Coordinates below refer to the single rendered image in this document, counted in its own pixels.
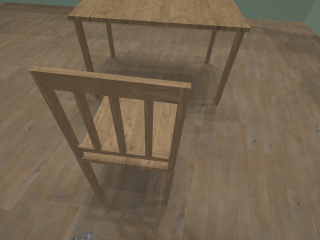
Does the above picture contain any chair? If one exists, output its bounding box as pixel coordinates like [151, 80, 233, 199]
[29, 66, 192, 206]

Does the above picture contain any table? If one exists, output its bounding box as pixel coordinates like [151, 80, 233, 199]
[67, 0, 251, 106]

